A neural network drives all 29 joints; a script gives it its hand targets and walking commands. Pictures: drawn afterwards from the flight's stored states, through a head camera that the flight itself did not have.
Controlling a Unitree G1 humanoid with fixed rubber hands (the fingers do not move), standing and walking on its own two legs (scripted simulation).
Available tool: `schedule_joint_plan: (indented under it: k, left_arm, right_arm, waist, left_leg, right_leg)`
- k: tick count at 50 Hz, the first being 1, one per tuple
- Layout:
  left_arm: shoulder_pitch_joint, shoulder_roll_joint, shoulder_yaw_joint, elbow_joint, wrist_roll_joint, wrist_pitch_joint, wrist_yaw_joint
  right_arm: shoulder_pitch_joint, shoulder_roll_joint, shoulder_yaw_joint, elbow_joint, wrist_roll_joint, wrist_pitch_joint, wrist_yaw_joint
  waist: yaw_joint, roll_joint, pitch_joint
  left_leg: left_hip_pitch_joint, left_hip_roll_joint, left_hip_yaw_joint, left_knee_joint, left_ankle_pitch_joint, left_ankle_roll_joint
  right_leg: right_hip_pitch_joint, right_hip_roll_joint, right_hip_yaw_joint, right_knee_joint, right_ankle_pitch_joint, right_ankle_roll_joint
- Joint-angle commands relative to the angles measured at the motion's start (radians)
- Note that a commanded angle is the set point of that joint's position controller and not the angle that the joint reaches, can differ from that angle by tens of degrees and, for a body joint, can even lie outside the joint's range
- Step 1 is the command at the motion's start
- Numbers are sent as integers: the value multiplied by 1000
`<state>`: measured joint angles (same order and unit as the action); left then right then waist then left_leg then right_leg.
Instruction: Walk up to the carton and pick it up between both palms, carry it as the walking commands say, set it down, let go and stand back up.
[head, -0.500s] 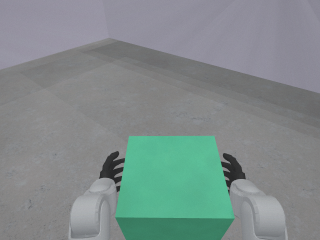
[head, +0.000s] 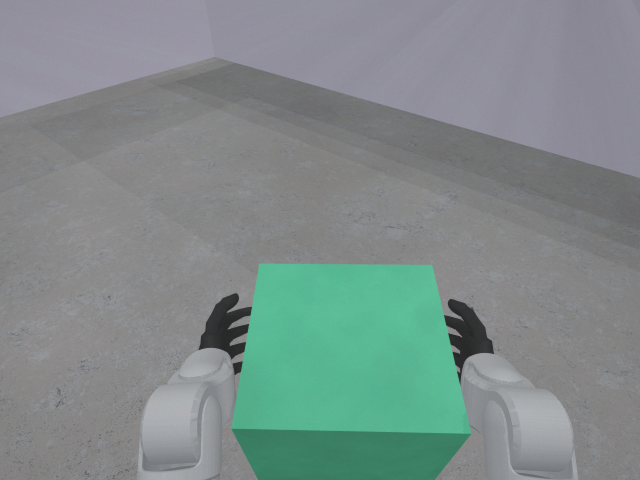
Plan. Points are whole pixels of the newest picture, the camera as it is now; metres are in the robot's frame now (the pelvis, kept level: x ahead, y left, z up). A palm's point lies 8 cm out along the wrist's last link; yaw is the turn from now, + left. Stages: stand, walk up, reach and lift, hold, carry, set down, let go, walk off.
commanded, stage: carry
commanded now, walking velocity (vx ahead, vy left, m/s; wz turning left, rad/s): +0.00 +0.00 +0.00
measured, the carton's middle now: (343, 392) +0.25 +0.00 +0.03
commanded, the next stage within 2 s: hold in 1.40 s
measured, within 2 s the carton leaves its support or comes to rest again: neither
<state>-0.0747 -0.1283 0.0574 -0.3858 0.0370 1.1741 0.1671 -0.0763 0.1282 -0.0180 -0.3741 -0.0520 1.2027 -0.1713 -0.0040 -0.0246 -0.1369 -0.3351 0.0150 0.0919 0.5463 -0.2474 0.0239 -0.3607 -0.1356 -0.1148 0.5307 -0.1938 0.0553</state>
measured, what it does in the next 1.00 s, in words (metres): stands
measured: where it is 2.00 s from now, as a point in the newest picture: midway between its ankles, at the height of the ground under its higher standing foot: outside the picture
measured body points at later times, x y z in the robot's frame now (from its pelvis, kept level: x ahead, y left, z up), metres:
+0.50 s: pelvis +0.01 +0.00 +0.00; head -0.02 +0.00 +0.45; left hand +0.27 +0.15 +0.09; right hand +0.27 -0.14 +0.09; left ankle +0.02 +0.10 -0.73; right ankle +0.04 -0.16 -0.73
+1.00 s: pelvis +0.02 -0.01 +0.00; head -0.01 -0.01 +0.45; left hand +0.28 +0.13 +0.09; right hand +0.28 -0.15 +0.09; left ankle +0.02 +0.10 -0.73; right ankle +0.04 -0.16 -0.73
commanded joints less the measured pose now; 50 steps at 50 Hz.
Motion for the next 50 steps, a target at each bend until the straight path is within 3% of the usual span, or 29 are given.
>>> schedule_joint_plan:
  k: [1, 3, 4, 6, 7, 8, 10, 12, 14, 16, 19, 23, 24, 26, 28, 30, 33, 34, 35, 37, 39, 40, 42, 43, 44, 45, 46, 49, 50]
  left_arm:
    - [-341, -869, -568, -52, -253, 5, -135]
    - [-370, -862, -568, -97, -265, -3, -139]
    - [-350, -866, -557, -74, -253, -2, -137]
    - [-339, -866, -554, -54, -247, 4, -134]
    - [-333, -859, -546, -56, -247, -4, -135]
    - [-343, -860, -557, -59, -247, -1, -135]
    - [-381, -875, -574, -85, -265, -7, -135]
    - [-396, -877, -590, -98, -268, -5, -133]
    - [-377, -872, -567, -82, -258, -1, -132]
    - [-379, -884, -587, -91, -265, -4, -131]
    - [-369, -856, -576, -94, -255, -2, -133]
    - [-348, -863, -565, -68, -250, 4, -130]
    - [-384, -868, -572, -96, -260, -6, -134]
    - [-359, -860, -575, -101, -261, -5, -131]
    - [-355, -863, -572, -102, -258, -4, -126]
    - [-356, -858, -564, -99, -256, -4, -129]
    - [-333, -832, -556, -78, -251, 5, -127]
    - [-350, -850, -563, -95, -251, 2, -130]
    - [-314, -856, -557, -77, -252, 1, -132]
    - [-331, -862, -569, -90, -252, 2, -129]
    - [-350, -864, -558, -88, -244, -3, -129]
    - [-329, -852, -556, -75, -240, 1, -128]
    - [-345, -846, -560, -107, -245, -8, -128]
    - [-371, -859, -579, -128, -255, -8, -127]
    - [-326, -847, -553, -71, -236, -4, -129]
    - [-335, -849, -558, -89, -244, -5, -130]
    - [-366, -857, -579, -108, -257, -7, -133]
    - [-338, -860, -555, -76, -244, -6, -133]
    - [-345, -862, -556, -71, -243, -3, -133]
  right_arm:
    - [-381, 843, 536, -120, 254, -32, 140]
    - [-379, 867, 543, -116, 261, -32, 144]
    - [-405, 863, 558, -141, 268, -32, 144]
    - [-389, 853, 546, -116, 261, -25, 140]
    - [-416, 861, 567, -142, 275, -32, 141]
    - [-389, 839, 543, -125, 261, -30, 143]
    - [-377, 867, 542, -116, 260, -32, 143]
    - [-381, 855, 529, -116, 259, -34, 145]
    - [-400, 877, 551, -111, 268, -30, 143]
    - [-387, 867, 540, -123, 265, -35, 143]
    - [-368, 848, 536, -120, 261, -32, 146]
    - [-372, 837, 532, -123, 257, -27, 142]
    - [-408, 860, 557, -154, 269, -33, 144]
    - [-364, 849, 532, -127, 260, -33, 142]
    - [-385, 853, 554, -160, 273, -30, 141]
    - [-423, 860, 573, -180, 281, -33, 139]
    - [-340, 830, 538, -118, 248, -20, 132]
    - [-401, 844, 560, -165, 269, -24, 138]
    - [-363, 842, 550, -160, 262, -28, 137]
    - [-343, 849, 540, -133, 262, -28, 142]
    - [-402, 869, 568, -146, 281, -30, 146]
    - [-383, 841, 551, -146, 269, -30, 143]
    - [-380, 851, 551, -150, 272, -34, 142]
    - [-374, 858, 549, -151, 273, -32, 144]
    - [-379, 845, 548, -136, 270, -33, 143]
    - [-349, 852, 549, -125, 262, -28, 144]
    - [-363, 854, 546, -139, 264, -34, 145]
    - [-394, 852, 564, -161, 266, -34, 140]
    - [-371, 862, 556, -133, 260, -30, 140]
  waist:
    - [2, 74, -130]
    - [0, 36, -163]
    - [3, -20, -163]
    - [3, 14, -157]
    - [3, -29, -161]
    - [1, 24, -130]
    - [0, 14, -159]
    - [0, 84, -152]
    - [3, 16, -163]
    - [5, 75, -168]
    - [3, 35, -153]
    - [5, 45, -135]
    - [3, -3, -117]
    - [3, 44, -171]
    - [4, 15, -162]
    - [2, -27, -153]
    - [-1, -8, -160]
    - [0, 4, -129]
    - [-1, 2, -174]
    - [1, 57, -175]
    - [2, 13, -162]
    - [1, 40, -143]
    - [0, 25, -161]
    - [1, 66, -153]
    - [0, 6, -172]
    - [-1, 1, -176]
    - [-3, 42, -152]
    - [-2, -11, -144]
    - [-3, 13, -148]
  left_leg:
    - [-14, 92, -76, -132, 106, 17]
    - [-8, 93, -79, -122, 115, 14]
    - [-14, 86, -70, -111, 92, 18]
    - [-26, 79, -75, -123, 77, 17]
    - [-9, 85, -68, -107, 102, 15]
    - [-7, 79, -69, -118, 110, 12]
    - [14, 90, -67, -106, 165, 12]
    - [17, 98, -93, -134, 166, 23]
    - [7, 99, -76, -116, 173, 22]
    - [10, 97, -71, -127, 165, 21]
    - [14, 103, -82, -114, 221, 17]
    - [-28, 91, -80, -139, 75, 14]
    - [-22, 95, -76, -126, 114, 7]
    - [2, 93, -73, -126, 78, 4]
    - [-4, 97, -78, -108, 140, 0]
    - [4, 86, -63, -98, 77, -1]
    - [-3, 84, -66, -112, 34, -7]
    - [-3, 84, -69, -118, 33, -2]
    - [29, 95, -72, -104, 130, 2]
    - [21, 100, -83, -119, 179, 5]
    - [15, 99, -75, -110, 150, 2]
    - [-4, 91, -74, -113, 113, -3]
    - [17, 91, -70, -110, 71, -4]
    - [4, 101, -79, -117, 147, -4]
    - [14, 97, -82, -101, 141, 3]
    - [24, 91, -66, -88, 148, -4]
    - [19, 96, -66, -91, 199, -9]
    - [18, 91, -73, -93, 158, -5]
    - [25, 92, -68, -97, 133, -7]
  right_leg:
    - [121, -18, 35, -41, 8, -33]
    - [153, -17, 28, -43, 24, -38]
    - [150, -29, 41, -66, 28, -33]
    - [149, -33, 40, -60, 11, -38]
    - [159, -17, 22, -59, 22, -31]
    - [118, -32, 47, -58, 31, -35]
    - [133, -30, 38, -48, 52, -34]
    - [106, -15, 35, -19, -2, -35]
    - [134, -23, 34, -38, 19, -35]
    - [125, -24, 31, -23, 23, -30]
    - [132, -18, 20, -16, 19, -24]
    - [126, -25, 45, -47, -21, -36]
    - [126, -21, 26, -47, -8, -35]
    - [140, -30, 38, -53, 2, -33]
    - [155, -30, 36, -47, 39, -33]
    - [140, -41, 53, -78, 28, -36]
    - [142, -45, 59, -87, -10, -40]
    - [116, -43, 57, -89, -17, -39]
    - [141, -36, 47, -66, 56, -37]
    - [141, -35, 40, -41, 36, -38]
    - [142, -29, 41, -48, 36, -36]
    - [146, -32, 37, -56, 31, -34]
    - [135, -35, 47, -75, 17, -40]
    - [153, -33, 36, -45, 52, -34]
    - [159, -33, 39, -61, 62, -36]
    - [147, -42, 51, -66, 94, -41]
    - [153, -39, 39, -50, 116, -37]
    - [142, -33, 41, -58, 79, -40]
    - [139, -37, 52, -68, 74, -47]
